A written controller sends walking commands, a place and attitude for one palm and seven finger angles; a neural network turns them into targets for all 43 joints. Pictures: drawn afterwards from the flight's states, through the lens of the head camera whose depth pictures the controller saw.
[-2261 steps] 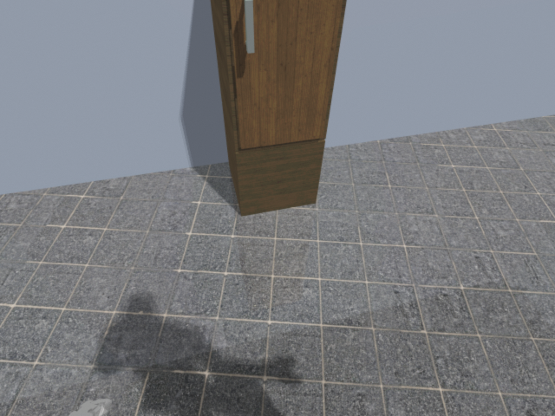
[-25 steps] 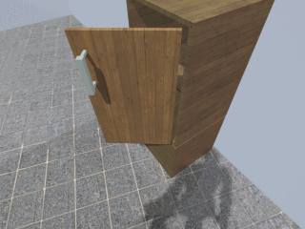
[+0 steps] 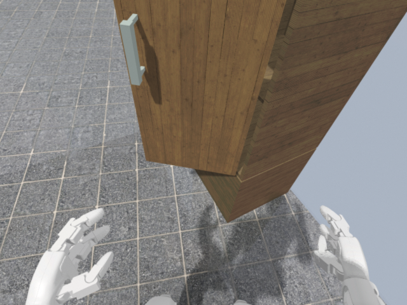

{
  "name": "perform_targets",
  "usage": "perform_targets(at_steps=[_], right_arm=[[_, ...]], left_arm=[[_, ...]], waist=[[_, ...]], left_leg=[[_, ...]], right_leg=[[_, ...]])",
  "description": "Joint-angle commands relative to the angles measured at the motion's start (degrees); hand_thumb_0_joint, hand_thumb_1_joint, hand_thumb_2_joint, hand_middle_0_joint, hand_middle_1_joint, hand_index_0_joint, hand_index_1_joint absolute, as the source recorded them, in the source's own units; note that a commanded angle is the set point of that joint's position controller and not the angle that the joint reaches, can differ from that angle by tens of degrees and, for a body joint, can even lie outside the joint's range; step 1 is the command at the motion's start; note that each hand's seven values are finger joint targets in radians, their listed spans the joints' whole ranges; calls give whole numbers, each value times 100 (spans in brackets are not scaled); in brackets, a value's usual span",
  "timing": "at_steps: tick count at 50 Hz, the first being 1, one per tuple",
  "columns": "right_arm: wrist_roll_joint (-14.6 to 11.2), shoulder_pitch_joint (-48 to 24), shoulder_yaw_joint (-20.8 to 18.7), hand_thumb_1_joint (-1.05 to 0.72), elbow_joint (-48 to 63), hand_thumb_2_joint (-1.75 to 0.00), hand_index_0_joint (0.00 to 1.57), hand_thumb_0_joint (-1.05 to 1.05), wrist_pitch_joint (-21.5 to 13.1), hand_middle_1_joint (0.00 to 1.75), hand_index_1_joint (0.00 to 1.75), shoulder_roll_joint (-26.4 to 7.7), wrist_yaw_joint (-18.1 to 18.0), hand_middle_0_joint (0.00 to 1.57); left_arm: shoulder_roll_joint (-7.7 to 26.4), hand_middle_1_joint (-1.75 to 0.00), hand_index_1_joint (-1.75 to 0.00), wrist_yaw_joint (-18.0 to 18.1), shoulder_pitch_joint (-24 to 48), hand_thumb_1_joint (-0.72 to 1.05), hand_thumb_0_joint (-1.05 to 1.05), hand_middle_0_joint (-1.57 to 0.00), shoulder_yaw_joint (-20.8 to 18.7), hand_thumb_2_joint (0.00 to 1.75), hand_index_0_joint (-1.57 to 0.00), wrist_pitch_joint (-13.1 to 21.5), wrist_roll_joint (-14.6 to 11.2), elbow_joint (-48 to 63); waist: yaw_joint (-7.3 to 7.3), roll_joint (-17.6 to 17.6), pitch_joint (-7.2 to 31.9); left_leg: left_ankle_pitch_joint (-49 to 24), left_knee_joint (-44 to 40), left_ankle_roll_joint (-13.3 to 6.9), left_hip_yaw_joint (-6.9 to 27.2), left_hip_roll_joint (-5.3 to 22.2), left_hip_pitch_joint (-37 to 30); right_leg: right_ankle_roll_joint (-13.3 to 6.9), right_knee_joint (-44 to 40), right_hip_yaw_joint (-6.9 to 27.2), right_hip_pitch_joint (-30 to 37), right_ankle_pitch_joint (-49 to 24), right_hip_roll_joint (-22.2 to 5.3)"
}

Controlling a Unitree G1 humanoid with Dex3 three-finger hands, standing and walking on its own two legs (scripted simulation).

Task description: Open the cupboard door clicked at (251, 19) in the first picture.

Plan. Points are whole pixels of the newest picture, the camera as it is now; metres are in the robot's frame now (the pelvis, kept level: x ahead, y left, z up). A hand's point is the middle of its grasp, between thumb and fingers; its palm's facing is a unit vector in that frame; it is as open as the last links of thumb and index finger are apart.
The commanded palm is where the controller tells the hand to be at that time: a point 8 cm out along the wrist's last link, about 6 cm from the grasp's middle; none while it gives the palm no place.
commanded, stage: raise the hand with hooked fingers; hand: left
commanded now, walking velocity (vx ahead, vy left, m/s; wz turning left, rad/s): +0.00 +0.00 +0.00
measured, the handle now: (135, 50) +0.59 +0.23 +0.17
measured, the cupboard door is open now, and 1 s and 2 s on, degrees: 53 53 53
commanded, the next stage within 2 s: move the hooked fingers beside the handle in 1.62 s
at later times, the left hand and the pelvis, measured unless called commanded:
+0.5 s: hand (66, 203) +0.24 +0.25 +0.11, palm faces +0.04 -1.00 -0.09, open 12.0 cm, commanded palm +0.21 +0.29 +0.12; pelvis +0.00 +0.01 +0.02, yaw +0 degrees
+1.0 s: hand (38, 150) +0.29 +0.29 +0.17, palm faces +0.01 -1.00 -0.08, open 13.9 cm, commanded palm +0.26 +0.34 +0.19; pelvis +0.01 +0.02 +0.05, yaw +0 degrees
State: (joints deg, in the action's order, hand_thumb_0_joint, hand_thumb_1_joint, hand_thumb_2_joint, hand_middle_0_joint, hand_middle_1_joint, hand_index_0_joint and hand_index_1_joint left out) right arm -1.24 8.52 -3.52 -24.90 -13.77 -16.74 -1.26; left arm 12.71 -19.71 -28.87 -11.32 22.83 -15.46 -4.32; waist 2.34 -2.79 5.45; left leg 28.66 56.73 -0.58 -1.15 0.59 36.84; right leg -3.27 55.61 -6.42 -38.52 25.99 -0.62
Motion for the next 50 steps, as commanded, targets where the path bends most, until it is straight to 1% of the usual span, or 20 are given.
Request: perform_targets(at_steps=[1, 3, 6, 8, 9, 10, 11, 14, 16, 18, 21, 23, 25, 29, 34, 37, 40, 43, 46, 50], right_arm=[[47, 446, 60, -90, 358, -90, 20, 0, -237, 30, 30, -403, -116, 20], [5, 420, 121, -90, 175, -90, 20, 0, -337, 30, 30, -492, -160, 20], [-100, 385, 180, -90, 97, -90, 20, 0, -367, 30, 30, -607, -263, 20], [-169, 277, 189, -90, 158, -90, 20, 0, -331, 30, 30, -623, -328, 20], [-195, 177, 198, -90, 191, -90, 20, 0, -277, 30, 30, -628, -341, 20], [-212, 100, 252, -90, 323, -90, 20, 0, -232, 30, 30, -581, -349, 20], [-216, 3, 248, -90, 379, -90, 20, 0, -203, 30, 30, -548, -370, 20], [-164, -124, 342, -90, 487, -90, 20, 0, -190, 30, 30, -388, -365, 20], [-150, 86, 324, -90, 386, -90, 20, 0, -264, 30, 30, -353, -314, 20], [-139, 225, 288, -90, 286, -90, 20, 0, -359, 30, 30, -399, -277, 20], [-158, 367, 283, -90, 142, -90, 20, 0, -486, 30, 30, -543, -272, 20], [-199, 400, 256, -90, 70, -90, 20, 0, -568, 30, 30, -619, -328, 20], [-244, 384, 234, -90, 48, -90, 20, 0, -603, 30, 30, -684, -396, 20], [-209, 360, 276, -90, 9, -90, 20, 0, -650, 30, 30, -704, -486, 20], [-192, 270, 371, -90, 13, -90, 20, 0, -582, 30, 30, -620, -455, 20], [-248, 227, 392, -90, -14, -90, 20, 0, -495, 30, 30, -633, -475, 20], [-290, 222, 414, -90, 32, -90, 20, 0, -422, 30, 30, -659, -494, 20], [-275, 185, 444, -90, 53, -90, 20, 0, -375, 30, 30, -656, -523, 20], [-240, 116, 498, -90, 63, -90, 20, 0, -341, 30, 30, -604, -531, 20], [-217, 96, 538, -90, -23, -90, 20, 0, -316, 30, 30, -588, -549, 20]], left_arm=[[645, -68, -68, 299, 1744, 32, 0, -24, -80, 65, -24, 1019, -145, 2791], [655, -70, -70, 139, 1977, 27, 0, -25, 173, 63, -25, 1035, -79, 2532], [1018, -75, -75, -264, 2112, 20, 0, -25, 82, 60, -25, 465, -62, 1677], [1342, -78, -78, -419, 1713, 15, 0, -25, -349, 58, -25, -152, -104, 1061], [1559, -80, -80, -485, 1360, 13, 0, -25, -710, 57, -25, -521, -193, 559], [1466, -81, -81, -528, 1353, 11, 0, -26, -713, 56, -26, -759, -324, 727], [1729, -82, -82, -478, 1328, 8, 0, -26, -1094, 55, -26, -956, -463, 816], [1811, -87, -87, -169, 1308, 1, 0, -26, -1688, 52, -26, -1079, -881, 1192], [1732, -90, -90, 58, 1316, -3, 0, -27, -1762, 50, -27, -821, -892, 1421], [1559, -93, -93, 163, 1566, -8, 0, -27, -1522, 48, -27, -536, -772, 1509], [1465, -98, -98, -43, 2080, -15, 0, -27, -1043, 45, -27, -366, -566, 1216], [1500, -100, -100, -236, 2377, -20, 0, -28, -846, 43, -28, -416, -471, 1085], [1714, -103, -103, -431, 2820, -24, 0, -28, -874, 41, -28, -576, -487, 1140], [2336, -110, -110, -366, 3138, -34, 0, -29, -1519, 37, -29, -793, -538, 1226], [2320, -117, -117, -207, 3308, -45, 0, -30, -1775, 32, -30, -969, -639, 976], [2085, -120, -120, -373, 3585, -50, 0, -30, -1492, 30, -30, -1337, -571, 505], [2073, -120, -120, -649, 3957, -50, 0, -30, -1269, 30, -30, -1713, -515, 383], [2366, -120, -120, -745, 4326, -50, 0, -30, -1480, 30, -30, -1881, -488, 419], [2769, -120, -120, -712, 4809, -50, 0, -30, -1805, 30, -30, -1778, -489, 702], [3029, -120, -120, -682, 5180, -50, 0, -30, -2076, 30, -30, -1692, -537, 549]], waist=[[-546, 1013, 1111], [-694, 1137, 845], [-722, 697, 689], [-493, 228, 765], [-255, 218, 754], [-164, 154, 927], [-20, 126, 1124], [249, -82, 1293], [184, 99, 1183], [18, 327, 919], [-248, 514, 523], [-329, 602, 505], [-326, 662, 639], [-119, 705, 817], [37, 934, 592], [-89, 856, 294], [-136, 751, 354], [-121, 518, 573], [-56, 858, 824], [-42, 889, 830]], left_leg=[[-1789, -521, -128, 243, -62, -574], [-1466, -552, -137, 326, -15, -527], [-1070, -692, -160, 412, -31, -285], [-1011, -884, -166, 363, -60, -94], [-1108, -978, -138, 341, -72, -70], [-1188, -1073, -135, 276, -121, -108], [-1314, -1119, -115, 245, -135, -149], [-1706, -1297, -63, 280, -114, -253], [-1858, -1456, -35, 254, -86, -381], [-1805, -1541, -42, 202, -71, -531], [-1527, -1612, -83, 203, -64, -672], [-1325, -1687, -112, 235, -57, -837], [-1299, -1800, -132, 274, -55, -1098], [-1653, -2083, -118, 402, -40, -1480], [-2201, -2348, -21, 386, -33, -1786], [-2142, -2458, -29, 344, -16, -1843], [-2219, -2524, -61, 354, -17, -2013], [-2322, -2565, -83, 400, -10, -2155], [-2603, -2660, -30, 455, -18, -2485], [-2730, -2769, -14, 434, -25, -2620]], right_leg=[[129, -865, 665, 518, -1540, 118], [137, -948, 589, 265, -1137, 141], [185, -1244, 637, 470, -686, 127], [245, -1551, 765, 874, -406, 31], [212, -1621, 819, 1142, -404, 15], [265, -1710, 841, 1391, -468, -70], [291, -1757, 895, 1682, -562, -127], [281, -1726, 821, 2201, -1031, -101], [273, -1714, 711, 2123, -1349, -55], [276, -1737, 639, 1812, -1322, -8], [262, -1879, 656, 1499, -972, 21], [259, -2006, 634, 1407, -694, 15], [241, -2098, 611, 1538, -658, 29], [175, -2087, 420, 1944, -1128, 103], [114, -2125, 258, 2197, -1847, 167], [153, -2255, 246, 2085, -1922, 142], [159, -2371, 279, 2185, -2030, 153], [170, -2444, 277, 2302, -2115, 157], [118, -2492, 270, 2485, -2230, 179], [107, -2640, 282, 2640, -2368, 193]])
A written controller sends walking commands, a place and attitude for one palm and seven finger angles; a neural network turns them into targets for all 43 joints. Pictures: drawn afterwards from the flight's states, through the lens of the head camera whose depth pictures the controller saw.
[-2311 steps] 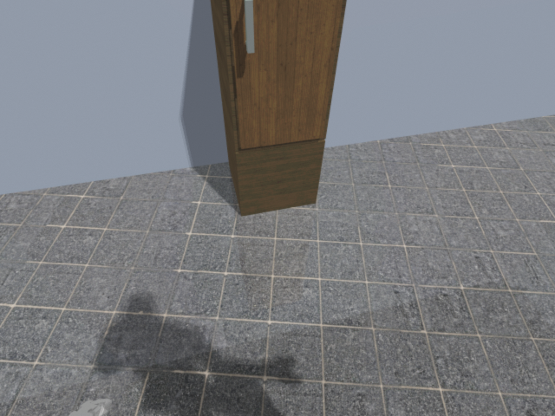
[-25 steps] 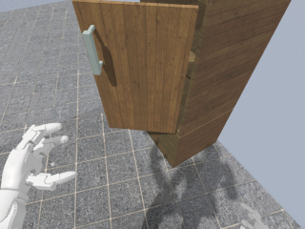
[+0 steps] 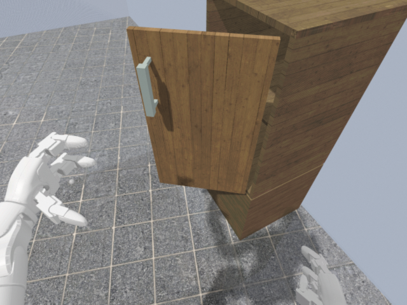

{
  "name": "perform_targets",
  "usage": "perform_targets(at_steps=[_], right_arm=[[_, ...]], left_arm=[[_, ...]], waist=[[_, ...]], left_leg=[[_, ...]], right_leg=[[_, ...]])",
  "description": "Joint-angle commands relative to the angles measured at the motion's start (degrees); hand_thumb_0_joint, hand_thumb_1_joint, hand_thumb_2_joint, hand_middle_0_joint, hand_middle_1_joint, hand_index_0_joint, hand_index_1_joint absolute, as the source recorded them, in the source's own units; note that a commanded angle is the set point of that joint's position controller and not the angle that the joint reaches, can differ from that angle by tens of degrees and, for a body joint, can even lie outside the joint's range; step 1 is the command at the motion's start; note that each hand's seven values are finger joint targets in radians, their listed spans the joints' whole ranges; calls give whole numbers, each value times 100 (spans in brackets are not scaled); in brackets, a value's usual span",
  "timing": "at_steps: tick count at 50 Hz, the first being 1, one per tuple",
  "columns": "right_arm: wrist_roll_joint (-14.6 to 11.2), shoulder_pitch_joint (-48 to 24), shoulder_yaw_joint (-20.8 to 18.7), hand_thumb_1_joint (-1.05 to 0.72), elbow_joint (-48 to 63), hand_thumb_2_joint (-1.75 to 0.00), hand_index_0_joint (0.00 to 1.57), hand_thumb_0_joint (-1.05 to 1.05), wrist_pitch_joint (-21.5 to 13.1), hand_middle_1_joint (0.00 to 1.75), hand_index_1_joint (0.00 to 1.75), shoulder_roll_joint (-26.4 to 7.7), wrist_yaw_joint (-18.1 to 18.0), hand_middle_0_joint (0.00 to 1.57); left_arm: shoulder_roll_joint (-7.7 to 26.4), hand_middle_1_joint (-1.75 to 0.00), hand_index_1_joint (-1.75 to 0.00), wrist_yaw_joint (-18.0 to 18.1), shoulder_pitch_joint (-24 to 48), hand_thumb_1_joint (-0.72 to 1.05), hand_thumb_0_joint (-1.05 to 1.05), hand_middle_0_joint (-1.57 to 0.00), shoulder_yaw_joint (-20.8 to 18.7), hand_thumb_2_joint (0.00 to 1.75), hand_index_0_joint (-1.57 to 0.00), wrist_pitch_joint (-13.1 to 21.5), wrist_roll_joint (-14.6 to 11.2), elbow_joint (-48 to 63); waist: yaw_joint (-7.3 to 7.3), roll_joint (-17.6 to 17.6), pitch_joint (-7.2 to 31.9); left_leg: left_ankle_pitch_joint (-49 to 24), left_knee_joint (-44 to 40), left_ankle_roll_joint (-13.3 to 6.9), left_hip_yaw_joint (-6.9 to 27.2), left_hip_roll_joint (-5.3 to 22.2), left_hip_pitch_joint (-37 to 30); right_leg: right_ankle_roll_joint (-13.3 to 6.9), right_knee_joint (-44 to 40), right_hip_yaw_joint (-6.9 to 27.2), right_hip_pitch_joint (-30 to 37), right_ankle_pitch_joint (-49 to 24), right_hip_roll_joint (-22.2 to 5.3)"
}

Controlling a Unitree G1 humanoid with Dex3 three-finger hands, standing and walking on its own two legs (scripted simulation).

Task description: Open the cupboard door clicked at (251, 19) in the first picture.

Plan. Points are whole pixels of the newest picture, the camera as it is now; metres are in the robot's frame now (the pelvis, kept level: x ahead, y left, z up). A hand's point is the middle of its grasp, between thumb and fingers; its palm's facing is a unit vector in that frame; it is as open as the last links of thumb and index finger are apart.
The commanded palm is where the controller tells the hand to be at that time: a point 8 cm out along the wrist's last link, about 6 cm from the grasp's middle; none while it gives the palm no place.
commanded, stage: raise the hand with hooked fingers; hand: left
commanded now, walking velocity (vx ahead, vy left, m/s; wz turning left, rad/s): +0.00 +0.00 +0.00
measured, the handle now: (149, 87) +0.58 +0.20 +0.13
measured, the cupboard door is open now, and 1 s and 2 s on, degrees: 53 53 53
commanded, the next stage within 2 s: move the hooked fingers beside the handle in 0.62 s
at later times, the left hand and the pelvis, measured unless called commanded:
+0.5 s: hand (73, 163) +0.30 +0.26 +0.15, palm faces +0.03 -1.00 -0.05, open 14.0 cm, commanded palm +0.27 +0.30 +0.15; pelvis +0.00 -0.01 +0.01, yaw -1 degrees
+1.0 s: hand (85, 152) +0.33 +0.25 +0.15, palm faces +0.02 -1.00 -0.05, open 14.0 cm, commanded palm +0.31 +0.30 +0.15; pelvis -0.01 -0.03 +0.00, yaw +0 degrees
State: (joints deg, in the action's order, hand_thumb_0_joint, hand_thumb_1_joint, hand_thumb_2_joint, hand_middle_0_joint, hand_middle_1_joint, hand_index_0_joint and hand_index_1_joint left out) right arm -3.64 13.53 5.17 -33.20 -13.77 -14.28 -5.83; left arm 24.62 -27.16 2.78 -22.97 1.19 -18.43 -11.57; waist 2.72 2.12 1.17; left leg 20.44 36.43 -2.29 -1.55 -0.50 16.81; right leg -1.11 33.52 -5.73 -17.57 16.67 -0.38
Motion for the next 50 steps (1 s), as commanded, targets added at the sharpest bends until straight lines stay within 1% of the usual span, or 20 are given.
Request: perform_targets(at_steps=[1, 4, 7, 9, 14, 18, 20, 24, 26, 29, 34, 37, 39, 41, 44, 45, 46, 48, 49, 50], right_arm=[[5, -376, -330, -90, 761, -90, 20, 0, -296, 30, 30, -827, -108, 20], [-25, -377, -324, -90, 723, -90, 20, 0, -246, 30, 30, -861, -112, 20], [-62, -375, -343, -90, 745, -90, 20, 0, -198, 30, 30, -901, -119, 20], [-49, -348, -353, -90, 798, -90, 20, 0, -184, 30, 30, -920, -60, 20], [-26, -427, -403, -90, 901, -90, 20, 0, -149, 30, 30, -937, 34, 20], [7, -404, -425, -90, 913, -90, 20, 0, -217, 30, 30, -854, 19, 20], [18, -397, -397, -90, 855, -90, 20, 0, -212, 30, 30, -847, 8, 20], [-27, -363, -405, -90, 777, -90, 20, 0, -185, 30, 30, -884, -63, 20], [-56, -414, -414, -90, 776, -90, 20, 0, -186, 30, 30, -888, -85, 20], [-47, -393, -403, -90, 810, -90, 20, 0, -156, 30, 30, -896, -92, 20], [-21, -447, -391, -90, 819, -90, 20, 0, -173, 30, 30, -878, -78, 20], [-43, -475, -395, -90, 771, -90, 20, 0, -189, 30, 30, -859, -103, 20], [-45, -408, -380, -90, 695, -90, 20, 0, -152, 30, 30, -889, -124, 20], [-62, -407, -375, -90, 628, -90, 20, 0, -157, 30, 30, -903, -162, 20], [-67, -350, -373, -90, 577, -90, 20, 0, -148, 30, 30, -936, -210, 20], [-73, -363, -376, -90, 563, -90, 20, 0, -162, 30, 30, -933, -214, 20], [-64, -287, -385, -90, 519, -90, 20, 0, -162, 30, 30, -952, -224, 20], [-75, -239, -384, -90, 485, -90, 20, 0, -164, 30, 30, -961, -232, 20], [-60, -212, -371, -90, 480, -90, 20, 0, -140, 30, 30, -981, -220, 20], [-61, -157, -393, -90, 441, -90, 20, 0, -124, 30, 30, -1018, -212, 20]], left_arm=[[1779, -120, -120, 40, 1999, -50, 0, -30, -887, 30, -30, 427, -245, 1011], [1744, -120, -120, -127, 2195, -50, 0, -30, -745, 30, -30, 223, -228, 540], [1653, -120, -120, -273, 2275, -50, 0, -30, -509, 30, -30, -29, -133, 246], [1561, -120, -120, -392, 1951, -50, 0, -30, -498, 30, -30, -127, -212, 91], [1936, -120, -120, -313, 1905, -50, 0, -30, -930, 30, -30, 26, -299, 551], [2045, -120, -120, -9, 2099, -50, 0, -30, -1158, 30, -30, 369, -263, 1120], [2010, -120, -120, 63, 2213, -50, 0, -30, -1082, 30, -30, 385, -217, 1077], [1692, -120, -120, -25, 2201, -50, 0, -30, -736, 30, -30, 220, -158, 620], [1647, -120, -120, -94, 2236, -50, 0, -30, -634, 30, -30, 120, -119, 550], [1703, -120, -120, -160, 2140, -50, 0, -30, -671, 30, -30, 56, -166, 522], [1893, -120, -120, -139, 2091, -50, 0, -30, -915, 30, -30, 217, -243, 523], [1850, -120, -120, -83, 2344, -50, 0, -30, -877, 30, -30, 282, -203, 480], [1968, -120, -120, -75, 2667, -50, 0, -30, -854, 30, -30, 261, -162, 181], [1957, -120, -120, -100, 3113, -50, 0, -30, -723, 30, -30, 270, -89, -113], [2017, -120, -120, -155, 3680, -50, 0, -30, -575, 30, -30, 347, -30, -422], [2044, -120, -120, -181, 3990, -50, 0, -30, -493, 30, -30, 397, -2, -421], [2167, -120, -120, -186, 4038, -50, 0, -30, -582, 30, -30, 439, 31, -658], [2078, -120, -120, -211, 4226, -50, 0, -30, -427, 30, -30, 523, 77, -903], [2075, -120, -120, -247, 4365, -50, 0, -30, -398, 30, -30, 530, 18, -1113], [2312, -120, -120, -252, 4438, -50, 0, -30, -567, 30, -30, 560, 44, -1258]], waist=[[-108, 339, 1168], [-105, 377, 941], [-142, 487, 995], [-81, 139, 973], [27, -84, 1269], [32, 543, 1545], [-7, 582, 1296], [-104, 382, 907], [-139, 472, 913], [-101, 135, 1050], [-39, -26, 1106], [-111, 230, 1074], [-179, 49, 847], [-284, 149, 740], [-348, 195, 849], [-391, 397, 1023], [-398, 264, 1101], [-434, 349, 1215], [-428, 123, 1202], [-411, 99, 1284]], left_leg=[[-1906, -771, 160, 476, 86, -601], [-1787, -857, 150, 461, 68, -563], [-1826, -888, 131, 459, 64, -593], [-1963, -858, 127, 455, 56, -543], [-1988, -811, 108, 392, 48, -514], [-2207, -849, 127, 330, 59, -814], [-2106, -895, 111, 289, 61, -725], [-1687, -963, 78, 268, 62, -605], [-1577, -966, 56, 263, 46, -604], [-1531, -924, 46, 272, 38, -578], [-1560, -882, 34, 251, 19, -502], [-1448, -889, 35, 220, 14, -519], [-1296, -880, 30, 225, 24, -399], [-1055, -866, 24, 229, 15, -284], [-936, -778, 24, 225, 8, -248], [-928, -755, 22, 231, 2, -257], [-937, -735, 19, 251, 7, -254], [-950, -693, 25, 245, 0, -224], [-959, -638, 25, 250, 12, -130], [-952, -641, 24, 261, 13, -29]], right_leg=[[-105, -458, 191, 506, -1434, 166], [-122, -571, 222, 517, -1388, 159], [-111, -603, 225, 448, -1385, 113], [-119, -583, 238, 555, -1579, 125], [-102, -525, 269, 701, -1632, 115], [-105, -547, 275, 750, -1733, 114], [-112, -604, 308, 735, -1742, 117], [-91, -717, 332, 608, -1447, 104], [-74, -744, 355, 554, -1370, 77], [-60, -744, 377, 664, -1341, 84], [-43, -720, 421, 750, -1406, 79], [-36, -742, 429, 647, -1300, 53], [-23, -809, 477, 547, -1134, 60], [-6, -848, 540, 393, -848, 24], [-4, -855, 650, 370, -635, 0], [2, -844, 698, 394, -624, -32], [-4, -814, 662, 412, -631, -23], [-7, -761, 658, 375, -665, -32], [-6, -761, 750, 418, -688, -38], [0, -737, 738, 458, -670, -50]])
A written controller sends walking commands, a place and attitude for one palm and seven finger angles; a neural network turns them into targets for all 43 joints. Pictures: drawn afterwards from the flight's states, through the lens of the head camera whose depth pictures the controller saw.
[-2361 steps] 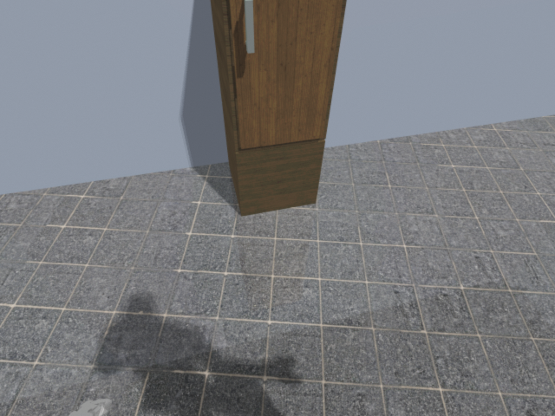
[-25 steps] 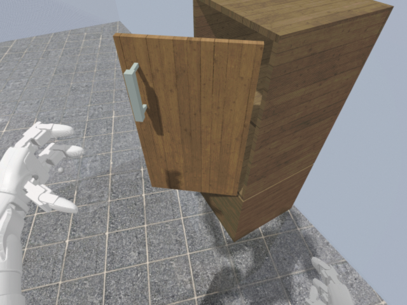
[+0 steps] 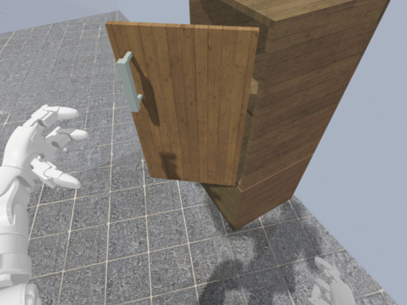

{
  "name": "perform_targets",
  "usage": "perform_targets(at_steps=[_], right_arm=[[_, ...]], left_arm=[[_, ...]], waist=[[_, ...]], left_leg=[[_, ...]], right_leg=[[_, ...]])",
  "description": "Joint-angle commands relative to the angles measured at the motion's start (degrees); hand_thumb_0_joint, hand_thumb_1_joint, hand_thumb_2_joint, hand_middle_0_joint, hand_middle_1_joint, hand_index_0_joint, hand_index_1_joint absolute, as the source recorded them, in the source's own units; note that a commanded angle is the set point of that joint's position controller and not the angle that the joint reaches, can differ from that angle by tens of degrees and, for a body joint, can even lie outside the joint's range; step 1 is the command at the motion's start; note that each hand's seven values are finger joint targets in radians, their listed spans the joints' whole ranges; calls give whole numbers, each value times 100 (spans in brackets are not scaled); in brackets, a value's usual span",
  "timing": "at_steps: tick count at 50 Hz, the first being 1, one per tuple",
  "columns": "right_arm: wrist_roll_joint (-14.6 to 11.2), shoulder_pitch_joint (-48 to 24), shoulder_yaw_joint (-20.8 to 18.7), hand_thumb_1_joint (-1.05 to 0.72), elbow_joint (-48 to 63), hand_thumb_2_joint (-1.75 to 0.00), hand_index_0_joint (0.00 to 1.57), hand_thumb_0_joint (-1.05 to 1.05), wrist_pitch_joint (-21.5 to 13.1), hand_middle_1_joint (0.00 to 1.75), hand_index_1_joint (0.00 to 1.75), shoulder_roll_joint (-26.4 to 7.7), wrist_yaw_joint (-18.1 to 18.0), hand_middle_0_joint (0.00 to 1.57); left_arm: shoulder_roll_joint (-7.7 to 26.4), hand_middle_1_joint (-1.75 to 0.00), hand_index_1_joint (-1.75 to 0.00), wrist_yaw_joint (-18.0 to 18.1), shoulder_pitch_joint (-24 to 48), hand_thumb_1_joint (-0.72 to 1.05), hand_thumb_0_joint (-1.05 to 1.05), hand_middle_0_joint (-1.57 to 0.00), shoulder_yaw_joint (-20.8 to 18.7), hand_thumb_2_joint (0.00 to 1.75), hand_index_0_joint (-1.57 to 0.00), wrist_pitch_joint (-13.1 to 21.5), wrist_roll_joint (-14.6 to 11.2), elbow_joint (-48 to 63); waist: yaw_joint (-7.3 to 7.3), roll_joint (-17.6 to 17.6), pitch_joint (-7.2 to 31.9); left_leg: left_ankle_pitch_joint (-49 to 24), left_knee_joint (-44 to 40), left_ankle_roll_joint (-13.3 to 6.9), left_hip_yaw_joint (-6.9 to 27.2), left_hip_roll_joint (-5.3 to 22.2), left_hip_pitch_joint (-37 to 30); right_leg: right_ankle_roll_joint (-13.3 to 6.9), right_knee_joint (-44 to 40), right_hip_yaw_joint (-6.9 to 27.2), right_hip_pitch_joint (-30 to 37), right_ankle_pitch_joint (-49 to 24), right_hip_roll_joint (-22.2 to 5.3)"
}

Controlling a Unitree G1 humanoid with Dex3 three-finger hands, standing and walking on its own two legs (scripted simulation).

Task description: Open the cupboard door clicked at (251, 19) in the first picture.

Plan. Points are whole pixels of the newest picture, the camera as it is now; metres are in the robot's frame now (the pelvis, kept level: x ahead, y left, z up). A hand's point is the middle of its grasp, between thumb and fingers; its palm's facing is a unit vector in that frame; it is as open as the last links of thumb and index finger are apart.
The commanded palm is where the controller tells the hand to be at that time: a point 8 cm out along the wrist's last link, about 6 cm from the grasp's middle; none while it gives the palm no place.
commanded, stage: move the hooked fingers beside the handle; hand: left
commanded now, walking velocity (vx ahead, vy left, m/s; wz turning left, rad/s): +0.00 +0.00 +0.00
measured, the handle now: (132, 82) +0.59 +0.23 +0.12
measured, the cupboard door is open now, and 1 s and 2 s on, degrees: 53 53 53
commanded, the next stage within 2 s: none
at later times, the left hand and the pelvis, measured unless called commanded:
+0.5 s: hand (82, 121) +0.42 +0.28 +0.14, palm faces -0.03 -1.00 +0.00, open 14.0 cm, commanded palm +0.40 +0.33 +0.14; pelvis +0.01 +0.02 +0.00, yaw -2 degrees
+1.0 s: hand (92, 103) +0.48 +0.29 +0.14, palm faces -0.05 -1.00 -0.02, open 14.0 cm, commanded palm +0.47 +0.33 +0.13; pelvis +0.02 +0.04 -0.01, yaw -2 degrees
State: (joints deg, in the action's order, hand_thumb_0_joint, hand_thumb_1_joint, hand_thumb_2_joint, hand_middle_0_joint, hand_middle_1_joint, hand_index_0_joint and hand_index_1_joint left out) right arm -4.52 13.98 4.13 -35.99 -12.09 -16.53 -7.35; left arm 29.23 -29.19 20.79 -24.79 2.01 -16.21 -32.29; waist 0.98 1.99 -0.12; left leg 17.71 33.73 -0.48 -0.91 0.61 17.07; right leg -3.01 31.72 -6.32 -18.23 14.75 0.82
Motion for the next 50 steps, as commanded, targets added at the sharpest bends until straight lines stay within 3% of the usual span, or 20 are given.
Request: perform_targets(at_steps=[1, 4, 7, 10, 14, 15, 17, 21, 23, 26, 29, 33, 35, 36, 39, 42, 43, 46, 49, 50], right_arm=[[37, -161, -295, -90, 727, -90, 20, 0, -282, 30, 30, -808, -36, 20], [58, -38, -308, -90, 779, -90, 20, 0, -188, 30, 30, -875, 40, 20], [48, 74, -347, -90, 845, -90, 20, 0, -129, 30, 30, -890, 109, 20], [39, 175, -371, -90, 879, -90, 20, 0, -69, 30, 30, -908, 138, 20], [68, 399, -415, -90, 855, -90, 20, 0, 8, 30, 30, -973, 134, 20], [66, 448, -432, -90, 797, -90, 20, 0, 29, 30, 30, -973, 132, 20], [67, 513, -436, -90, 795, -90, 20, 0, 43, 30, 30, -947, 138, 20], [73, 643, -432, -90, 655, -90, 20, 0, 137, 30, 30, -999, 132, 20], [81, 736, -442, -90, 636, -90, 20, 0, 187, 30, 30, -1032, 141, 20], [111, 789, -445, -90, 666, -90, 20, 0, 246, 30, 30, -1009, 178, 20], [130, 885, -435, -90, 632, -90, 20, 0, 347, 30, 30, -1054, 195, 20], [144, 969, -451, -90, 595, -90, 20, 0, 408, 30, 30, -1054, 207, 20], [166, 1050, -478, -90, 571, -90, 20, 0, 464, 30, 30, -1064, 219, 20], [175, 1068, -474, -90, 578, -90, 20, 0, 466, 30, 30, -1045, 240, 20], [185, 1183, -478, -90, 493, -90, 20, 0, 573, 30, 30, -1086, 251, 20], [186, 1218, -468, -90, 428, -90, 20, 0, 658, 30, 30, -1118, 249, 20], [197, 1249, -469, -90, 422, -90, 20, 0, 674, 30, 30, -1121, 244, 20], [240, 1351, -483, -90, 433, -90, 20, 0, 730, 30, 30, -1095, 273, 20], [261, 1472, -494, -90, 339, -90, 20, 0, 818, 30, 30, -1108, 278, 20], [264, 1482, -511, -90, 319, -90, 20, 0, 833, 30, 30, -1109, 289, 20]], left_arm=[[1948, -120, -120, -54, 2530, -50, 0, -30, -504, 30, -30, 491, -157, 575], [2252, -120, -120, -104, 2301, -50, 0, -30, -786, 30, -30, 484, -155, 82], [2313, -120, -120, -122, 2280, -50, 0, -30, -825, 30, -30, 525, -71, -73], [2149, -120, -120, -121, 2807, -50, 0, -30, -543, 30, -30, 634, -49, -53], [2389, -120, -120, -105, 3107, -50, 0, -30, -713, 30, -30, 830, -55, -93], [2540, -120, -120, -107, 3301, -50, 0, -30, -797, 30, -30, 881, -22, -37], [2209, -120, -120, -124, 3372, -50, 0, -30, -513, 30, -30, 924, 13, -63], [2275, -120, -120, -118, 3774, -50, 0, -30, -456, 30, -30, 861, 65, -627], [2388, -120, -120, -91, 3643, -50, 0, -30, -534, 30, -30, 843, 148, -936], [2396, -120, -120, -73, 3878, -50, 0, -30, -491, 30, -30, 930, 188, -838], [2514, -120, -120, -54, 4054, -50, 0, -30, -570, 30, -30, 1008, 179, -1236], [2358, -120, -120, -71, 4543, -50, 0, -30, -311, 30, -30, 1155, 306, -1253], [2511, -120, -120, -32, 4691, -50, 0, -30, -414, 30, -30, 1223, 331, -1115], [2263, -120, -120, -46, 4647, -50, 0, -30, -219, 30, -30, 1223, 342, -1119], [2267, -120, -120, -41, 4648, -50, 0, -30, -270, 30, -30, 1165, 279, -1538], [2482, -120, -120, -12, 5001, -50, 0, -30, -366, 30, -30, 1110, 381, -2037], [2484, -120, -120, 11, 5124, -50, 0, -30, -301, 30, -30, 1140, 451, -2049], [2647, -120, -120, 81, 5298, -50, 0, -30, -345, 30, -30, 1348, 588, -1775], [2538, -120, -120, 85, 5637, -50, 0, -30, -242, 30, -30, 1506, 540, -1842], [2541, -120, -120, 56, 5673, -50, 0, -30, -259, 30, -30, 1517, 528, -1835]], waist=[[-194, 49, 1502], [-51, -130, 1697], [-38, 56, 1687], [-187, 100, 1635], [-228, 56, 1923], [-239, 233, 2076], [-295, 395, 2140], [-421, 248, 1805], [-372, 200, 1864], [-348, 498, 2151], [-419, 18, 2039], [-515, 554, 2193], [-495, 646, 2477], [-518, 798, 2523], [-590, 297, 2304], [-661, 185, 1953], [-693, 210, 2037], [-620, 862, 2609], [-767, 546, 2634], [-753, 707, 2758]], left_leg=[[-749, -336, -167, 191, -105, 1], [-1055, -271, -162, 138, -124, 274], [-1188, -263, -171, 94, -118, 316], [-1122, -256, -177, 106, -94, 246], [-1287, -186, -195, 105, -91, 139], [-1284, -189, -193, 108, -95, 127], [-1394, -201, -186, 129, -85, -81], [-1148, -203, -191, 160, -64, 107], [-1291, -206, -176, 192, -54, 167], [-1689, -143, -133, 219, -46, -91], [-1638, -98, -145, 214, -16, 145], [-1789, -75, -93, 283, 12, -153], [-2273, 4, -38, 342, 45, -421], [-2470, 14, 5, 369, 65, -590], [-2596, 58, 0, 366, 110, -401], [-1872, -9, -65, 346, 70, 76], [-1856, -6, -73, 354, 65, 68], [-2613, 129, 64, 415, 94, -457], [-2904, 213, 84, 481, 161, -537], [-2973, 234, 92, 469, 163, -627]], right_leg=[[185, -509, 820, 586, -578, -180], [181, -335, 819, 882, -1083, -198], [175, -225, 742, 753, -1356, -183], [177, -214, 701, 466, -1249, -113], [161, -144, 698, 521, -1397, -55], [173, -142, 715, 554, -1420, -69], [147, -109, 628, 393, -1475, -40], [160, -174, 618, 112, -1218, -29], [137, -105, 558, 121, -1296, -28], [108, -21, 530, 112, -1589, -8], [127, 3, 527, 84, -1595, 25], [111, 49, 479, -277, -1469, 21], [107, 96, 461, -293, -1642, 37], [109, 96, 437, -409, -1625, 43], [125, 82, 399, -479, -1685, 74], [133, 70, 401, -569, -1402, 42], [140, 83, 410, -573, -1379, 29], [119, 181, 427, -624, -1568, 42], [134, 196, 385, -747, -1610, 100], [150, 188, 412, -747, -1644, 99]])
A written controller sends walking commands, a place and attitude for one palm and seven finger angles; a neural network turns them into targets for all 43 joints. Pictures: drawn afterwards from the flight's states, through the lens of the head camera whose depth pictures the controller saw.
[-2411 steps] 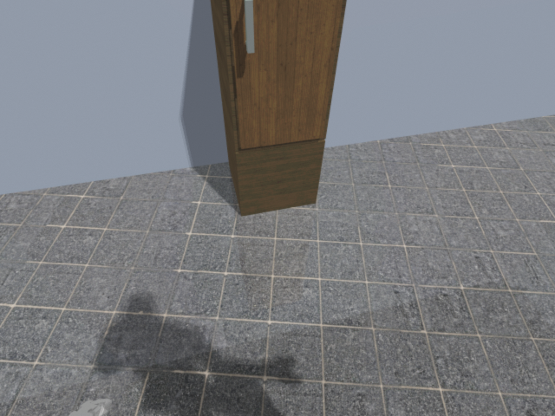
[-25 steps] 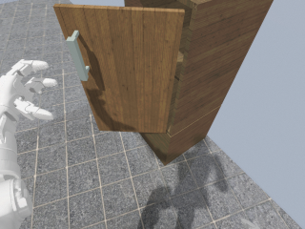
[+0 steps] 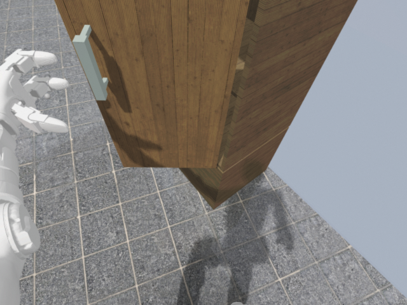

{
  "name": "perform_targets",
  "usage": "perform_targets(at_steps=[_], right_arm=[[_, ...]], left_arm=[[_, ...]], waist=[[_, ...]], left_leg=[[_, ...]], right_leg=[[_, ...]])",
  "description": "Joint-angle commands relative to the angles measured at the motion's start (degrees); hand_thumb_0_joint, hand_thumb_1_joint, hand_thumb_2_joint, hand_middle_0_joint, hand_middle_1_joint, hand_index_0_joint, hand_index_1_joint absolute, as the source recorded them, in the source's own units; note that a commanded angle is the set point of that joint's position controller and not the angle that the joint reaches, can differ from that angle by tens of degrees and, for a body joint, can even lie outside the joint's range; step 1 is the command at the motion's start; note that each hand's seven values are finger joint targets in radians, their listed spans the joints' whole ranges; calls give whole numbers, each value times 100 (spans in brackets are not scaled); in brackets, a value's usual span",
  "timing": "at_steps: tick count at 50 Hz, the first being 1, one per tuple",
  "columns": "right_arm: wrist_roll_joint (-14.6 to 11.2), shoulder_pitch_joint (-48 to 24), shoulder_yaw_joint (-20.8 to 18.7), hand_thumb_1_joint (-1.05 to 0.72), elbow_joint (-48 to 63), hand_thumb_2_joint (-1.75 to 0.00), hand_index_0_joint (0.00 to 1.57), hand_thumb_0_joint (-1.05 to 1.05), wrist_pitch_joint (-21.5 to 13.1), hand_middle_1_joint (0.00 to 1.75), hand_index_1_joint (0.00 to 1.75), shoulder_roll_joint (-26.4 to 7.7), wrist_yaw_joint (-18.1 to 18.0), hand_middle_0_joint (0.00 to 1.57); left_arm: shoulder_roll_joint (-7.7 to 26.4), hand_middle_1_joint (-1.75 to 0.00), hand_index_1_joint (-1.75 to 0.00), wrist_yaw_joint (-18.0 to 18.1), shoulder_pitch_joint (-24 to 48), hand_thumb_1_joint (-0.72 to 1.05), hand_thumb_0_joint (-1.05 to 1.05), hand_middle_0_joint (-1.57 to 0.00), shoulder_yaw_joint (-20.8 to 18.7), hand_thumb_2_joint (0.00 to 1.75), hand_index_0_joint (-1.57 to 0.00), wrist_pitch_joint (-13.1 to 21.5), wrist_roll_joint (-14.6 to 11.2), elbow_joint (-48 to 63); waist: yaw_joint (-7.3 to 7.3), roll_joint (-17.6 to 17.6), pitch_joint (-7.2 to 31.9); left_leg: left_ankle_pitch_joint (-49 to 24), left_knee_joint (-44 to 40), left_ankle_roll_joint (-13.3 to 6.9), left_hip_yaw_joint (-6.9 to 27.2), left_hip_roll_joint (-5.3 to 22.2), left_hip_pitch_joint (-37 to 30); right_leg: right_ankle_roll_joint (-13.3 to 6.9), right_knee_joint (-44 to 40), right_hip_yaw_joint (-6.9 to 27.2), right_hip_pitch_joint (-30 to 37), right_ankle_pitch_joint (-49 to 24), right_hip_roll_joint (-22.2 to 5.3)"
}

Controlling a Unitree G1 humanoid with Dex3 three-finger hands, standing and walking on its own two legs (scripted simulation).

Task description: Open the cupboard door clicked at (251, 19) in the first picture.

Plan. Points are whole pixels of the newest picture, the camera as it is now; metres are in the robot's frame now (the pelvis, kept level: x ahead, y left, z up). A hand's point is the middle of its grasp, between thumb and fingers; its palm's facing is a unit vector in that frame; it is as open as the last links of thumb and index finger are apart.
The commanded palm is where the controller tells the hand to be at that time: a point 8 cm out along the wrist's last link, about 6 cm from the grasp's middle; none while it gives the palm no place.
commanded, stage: move the hooked fingers beside the handle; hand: left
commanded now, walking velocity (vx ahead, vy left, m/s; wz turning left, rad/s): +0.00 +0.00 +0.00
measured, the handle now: (94, 64) +0.56 +0.22 +0.13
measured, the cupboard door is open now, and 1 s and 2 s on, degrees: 53 53 52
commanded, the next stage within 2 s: slide the fingers in behind the handle in 1.14 s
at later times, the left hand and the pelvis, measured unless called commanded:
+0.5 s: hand (66, 71) +0.52 +0.25 +0.15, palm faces -0.03 -1.00 +0.00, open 14.0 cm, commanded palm +0.49 +0.31 +0.13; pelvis +0.00 -0.01 -0.01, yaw -1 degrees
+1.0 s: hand (69, 76) +0.52 +0.25 +0.14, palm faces -0.03 -1.00 +0.00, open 14.0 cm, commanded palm +0.50 +0.30 +0.13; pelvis +0.02 -0.01 -0.01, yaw -1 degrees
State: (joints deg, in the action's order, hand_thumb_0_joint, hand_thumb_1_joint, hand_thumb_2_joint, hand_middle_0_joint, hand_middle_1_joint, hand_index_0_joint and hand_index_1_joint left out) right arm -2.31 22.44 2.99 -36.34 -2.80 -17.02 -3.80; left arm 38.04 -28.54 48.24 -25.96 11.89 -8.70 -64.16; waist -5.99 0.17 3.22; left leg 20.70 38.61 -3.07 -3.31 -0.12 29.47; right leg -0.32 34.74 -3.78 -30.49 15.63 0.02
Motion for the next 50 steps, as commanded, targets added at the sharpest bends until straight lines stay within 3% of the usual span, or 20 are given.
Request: perform_targets(at_steps=[1, 4, 5, 9, 10, 11, 14, 15, 19, 22, 24, 25, 27, 30, 37, 40, 41, 45, 48, 50], right_arm=[[39, 664, -400, -90, 323, -90, 20, 0, -73, 30, 30, -1071, -66, 20], [51, 771, -374, -90, 233, -90, 20, 0, 23, 30, 30, -1115, -75, 20], [48, 784, -366, -90, 218, -90, 20, 0, 56, 30, 30, -1142, -82, 20], [56, 856, -331, -90, 295, -90, 20, 0, 140, 30, 30, -1130, -83, 20], [84, 932, -348, -90, 259, -90, 20, 0, 165, 30, 30, -1161, -81, 20], [88, 968, -347, -90, 268, -90, 20, 0, 177, 30, 30, -1156, -73, 20], [110, 1103, -349, -90, 264, -90, 20, 0, 243, 30, 30, -1192, -80, 20], [104, 1104, -350, -90, 226, -90, 20, 0, 262, 30, 30, -1186, -82, 20], [104, 1187, -323, -90, 218, -90, 20, 0, 353, 30, 30, -1177, -66, 20], [113, 1259, -322, -90, 269, -90, 20, 0, 455, 30, 30, -1200, -53, 20], [118, 1258, -332, -90, 367, -90, 20, 0, 483, 30, 30, -1197, -41, 20], [127, 1299, -356, -90, 384, -90, 20, 0, 512, 30, 30, -1214, -36, 20], [119, 1292, -363, -90, 404, -90, 20, 0, 554, 30, 30, -1190, -22, 20], [107, 1305, -391, -90, 421, -90, 20, 0, 604, 30, 30, -1204, -2, 20], [111, 1253, -392, -90, 376, -90, 20, 0, 660, 30, 30, -1131, 23, 20], [106, 1230, -392, -90, 325, -90, 20, 0, 655, 30, 30, -1120, 25, 20], [103, 1239, -392, -90, 317, -90, 20, 0, 658, 30, 30, -1128, 28, 20], [113, 1193, -399, -90, 383, -90, 20, 0, 656, 30, 30, -1101, 49, 20], [120, 1142, -395, -90, 403, -90, 20, 0, 659, 30, 30, -1084, 85, 20], [107, 1112, -378, -90, 445, -90, 20, 0, 677, 30, 30, -1116, 62, 20]], left_arm=[[1618, -120, -120, -21, 2918, -50, 0, -30, -123, 30, -30, 507, -231, 1209], [1652, -120, -120, -46, 2987, -50, 0, -30, -98, 30, -30, 371, -216, 626], [1870, -120, -120, -28, 3020, -50, 0, -30, -219, 30, -30, 309, -149, 459], [1897, -120, -120, 113, 3368, -50, 0, -30, -10, 30, -30, 277, 88, 360], [2277, -120, -120, 162, 3549, -50, 0, -30, -241, 30, -30, 350, 156, 446], [2285, -120, -120, 182, 3625, -50, 0, -30, -228, 30, -30, 411, 179, 475], [2563, -120, -120, 154, 3806, -50, 0, -30, -475, 30, -30, 568, 88, 427], [2618, -120, -120, 114, 4062, -50, 0, -30, -439, 30, -30, 599, 120, 512], [2374, -120, -120, 4, 3627, -50, 0, -30, -224, 30, -30, 415, 211, -63], [2542, -120, -120, -24, 3359, -50, 0, -30, -263, 30, -30, 201, 286, -264], [2560, -120, -120, -37, 3328, -50, 0, -30, -326, 30, -30, 229, 226, -43], [2799, -120, -120, -37, 3326, -50, 0, -30, -529, 30, -30, 276, 211, 153], [2670, -120, -120, -48, 3322, -50, 0, -30, -436, 30, -30, 305, 201, 198], [2899, -120, -120, -47, 3375, -50, 0, -30, -676, 30, -30, 404, 135, 414], [2565, -120, -120, -62, 3551, -50, 0, -30, -386, 30, -30, 463, 163, 748], [2349, -120, -120, -73, 3550, -50, 0, -30, -288, 30, -30, 380, 67, 637], [2381, -120, -120, -72, 3439, -50, 0, -30, -325, 30, -30, 340, 63, 501], [2200, -120, -120, -29, 3244, -50, 0, -30, -280, 30, -30, 286, 15, 679], [1883, -120, -120, 72, 3149, -50, 0, -30, -81, 30, -30, 220, 39, 468], [2195, -120, -120, 137, 3154, -50, 0, -30, -295, 30, -30, 211, 54, 381]], waist=[[-86, 840, 2380], [-187, 681, 2062], [-182, 533, 1909], [-285, 843, 1794], [-262, 831, 2036], [-297, 920, 2234], [-340, 570, 2594], [-393, 844, 2715], [-370, 1034, 2356], [-339, 803, 2226], [-292, 815, 2362], [-249, 696, 2618], [-321, 672, 2543], [-264, 791, 2727], [-337, 1317, 2774], [-404, 1287, 2714], [-382, 1090, 2603], [-275, 1192, 2761], [-349, 832, 2339], [-315, 709, 2284]], left_leg=[[-3227, -252, 350, 729, 245, -1871], [-2941, -255, 290, 680, 231, -1542], [-2604, -278, 245, 675, 208, -1266], [-2276, -273, 205, 644, 171, -1032], [-2308, -239, 229, 706, 182, -1065], [-2372, -204, 220, 696, 185, -1167], [-2527, -93, 165, 660, 196, -1084], [-2568, -69, 174, 650, 185, -1130], [-2598, -42, 175, 637, 180, -1044], [-2434, -39, 124, 579, 168, -684], [-2527, -15, 111, 534, 156, -678], [-2595, 11, 99, 536, 168, -715], [-2538, 23, 83, 496, 178, -678], [-2599, 64, 74, 479, 167, -750], [-3114, 162, 141, 603, 217, -1325], [-3224, 200, 146, 593, 239, -1397], [-3203, 183, 154, 634, 243, -1314], [-3738, 216, 199, 647, 262, -1490], [-3311, 162, 152, 612, 257, -1183], [-3088, 140, 121, 563, 222, -935]], right_leg=[[-119, -128, 144, 411, -1677, 181], [-125, -146, 126, 323, -1622, 183], [-108, -157, 148, 333, -1534, 171], [-127, -121, 168, 200, -1383, 142], [-113, -91, 177, 261, -1384, 152], [-111, -73, 198, 274, -1434, 166], [-98, -9, 246, 575, -1761, 194], [-76, -9, 279, 571, -1840, 186], [-103, -20, 226, 283, -1732, 198], [-66, -26, 246, 364, -1803, 190], [-88, 23, 251, 515, -1974, 205], [-65, 45, 273, 656, -2086, 211], [-47, 34, 273, 598, -2093, 218], [-49, 62, 309, 705, -2193, 233], [-73, 70, 223, 264, -2100, 267], [-60, 48, 219, 175, -2156, 276], [-67, 60, 182, 189, -2125, 280], [-81, 126, 169, 246, -2379, 268], [-52, 79, 154, 187, -2218, 270], [-58, 112, 200, 360, -2287, 246]])
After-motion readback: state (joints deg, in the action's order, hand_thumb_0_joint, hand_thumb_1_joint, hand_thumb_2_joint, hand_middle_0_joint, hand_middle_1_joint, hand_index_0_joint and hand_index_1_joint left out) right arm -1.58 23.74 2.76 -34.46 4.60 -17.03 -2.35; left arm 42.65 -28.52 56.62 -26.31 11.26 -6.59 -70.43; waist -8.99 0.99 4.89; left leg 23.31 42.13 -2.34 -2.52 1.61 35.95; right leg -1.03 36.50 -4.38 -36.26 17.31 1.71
